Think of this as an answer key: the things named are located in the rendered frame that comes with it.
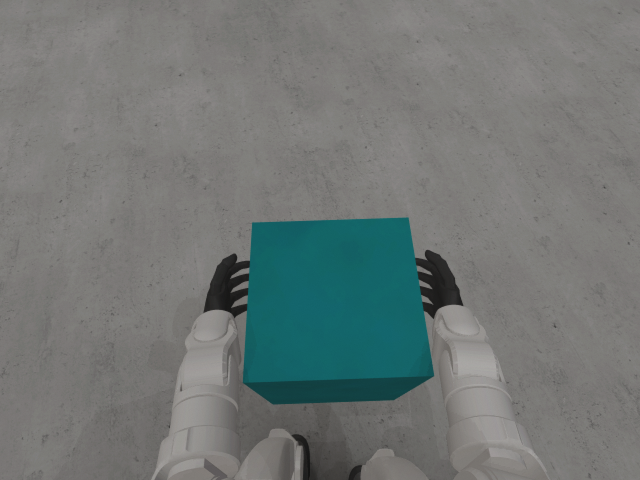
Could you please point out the right robot forearm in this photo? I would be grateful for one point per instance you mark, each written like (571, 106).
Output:
(483, 426)

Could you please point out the robot right thigh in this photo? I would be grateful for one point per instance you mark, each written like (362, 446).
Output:
(391, 468)

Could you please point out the robot left hand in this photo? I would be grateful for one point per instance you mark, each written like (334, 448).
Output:
(219, 296)

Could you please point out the right robot shin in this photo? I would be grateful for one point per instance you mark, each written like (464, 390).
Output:
(383, 452)

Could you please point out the left robot forearm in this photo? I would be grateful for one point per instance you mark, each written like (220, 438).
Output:
(202, 440)

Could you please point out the carton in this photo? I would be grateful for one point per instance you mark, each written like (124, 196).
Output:
(334, 312)

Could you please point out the robot right hand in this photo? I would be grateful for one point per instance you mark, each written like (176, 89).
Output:
(444, 289)

